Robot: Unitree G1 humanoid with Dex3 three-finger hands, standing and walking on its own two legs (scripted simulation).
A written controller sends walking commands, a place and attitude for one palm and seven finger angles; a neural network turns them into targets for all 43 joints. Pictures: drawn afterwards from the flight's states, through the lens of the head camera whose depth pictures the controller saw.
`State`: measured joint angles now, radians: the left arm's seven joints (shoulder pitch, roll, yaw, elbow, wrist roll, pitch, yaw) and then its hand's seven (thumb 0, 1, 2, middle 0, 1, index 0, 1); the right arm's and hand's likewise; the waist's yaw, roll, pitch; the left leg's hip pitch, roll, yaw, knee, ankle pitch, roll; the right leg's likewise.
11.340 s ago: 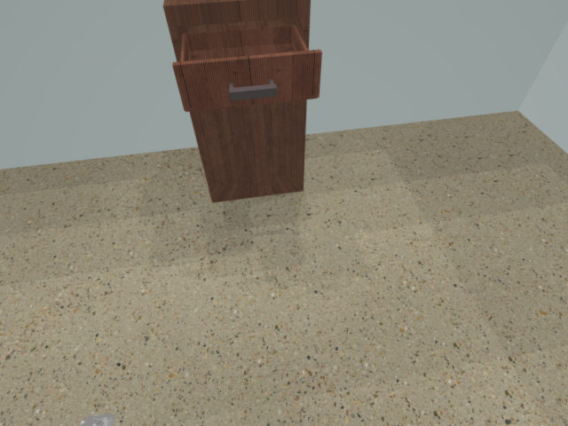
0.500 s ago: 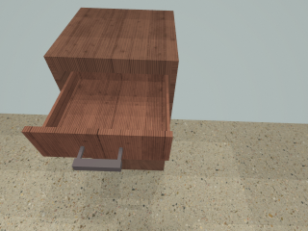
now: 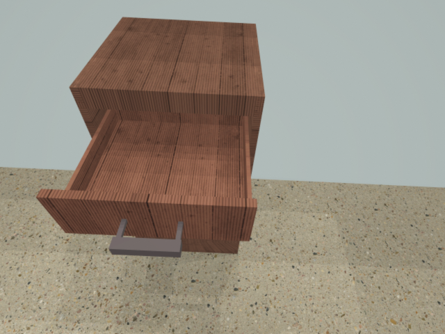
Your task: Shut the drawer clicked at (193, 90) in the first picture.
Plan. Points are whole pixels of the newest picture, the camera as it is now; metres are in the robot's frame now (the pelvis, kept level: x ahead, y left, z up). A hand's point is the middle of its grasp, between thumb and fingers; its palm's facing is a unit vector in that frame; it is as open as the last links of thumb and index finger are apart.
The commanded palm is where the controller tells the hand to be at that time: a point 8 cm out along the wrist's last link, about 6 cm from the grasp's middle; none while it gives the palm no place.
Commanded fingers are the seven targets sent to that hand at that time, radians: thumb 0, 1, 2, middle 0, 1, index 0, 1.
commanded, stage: look again from close up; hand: left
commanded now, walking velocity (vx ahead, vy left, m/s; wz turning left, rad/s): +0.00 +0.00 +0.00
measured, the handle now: (149, 236) +0.30 +0.17 -0.02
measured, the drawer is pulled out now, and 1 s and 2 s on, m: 0.27 0.25 0.24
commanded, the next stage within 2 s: raise the hand and make a fist in 0.50 s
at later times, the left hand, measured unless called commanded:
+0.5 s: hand out of the picture -0.02 +0.15 -0.18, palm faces +0.03 -0.99 -0.16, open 7.4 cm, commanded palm none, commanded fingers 0.00 0.90 0.90 -0.20 -0.30 -0.20 -0.30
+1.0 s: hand out of the picture +0.12 +0.13 -0.03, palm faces +0.08 -1.00 -0.04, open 6.2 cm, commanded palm +0.10 +0.20 -0.03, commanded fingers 0.00 0.90 0.90 -0.62 -0.75 -0.62 -0.75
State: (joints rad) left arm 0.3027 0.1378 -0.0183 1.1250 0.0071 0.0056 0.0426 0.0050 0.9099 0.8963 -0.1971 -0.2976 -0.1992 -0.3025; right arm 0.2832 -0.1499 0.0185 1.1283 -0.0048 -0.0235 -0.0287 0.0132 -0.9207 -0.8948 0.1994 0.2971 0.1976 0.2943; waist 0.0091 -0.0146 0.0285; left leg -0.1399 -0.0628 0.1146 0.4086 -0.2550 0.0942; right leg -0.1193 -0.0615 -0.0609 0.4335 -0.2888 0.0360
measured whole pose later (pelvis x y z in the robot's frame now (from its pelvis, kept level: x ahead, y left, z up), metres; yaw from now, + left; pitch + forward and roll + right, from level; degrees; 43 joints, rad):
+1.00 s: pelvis -0.04 -0.05 -0.07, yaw +3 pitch +10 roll +0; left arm 0.54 0.17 0.08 0.06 -0.21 -0.56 -0.23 0.02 0.92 0.90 -0.43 -0.55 -0.39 -0.54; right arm 0.16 -0.29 -0.08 0.56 0.01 -0.28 0.00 0.02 -0.91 -0.90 0.20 0.30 0.20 0.29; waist 0.01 -0.02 -0.16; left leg -0.75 0.01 0.04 1.03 -0.46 0.03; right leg -0.71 0.00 -0.10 1.02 -0.50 -0.07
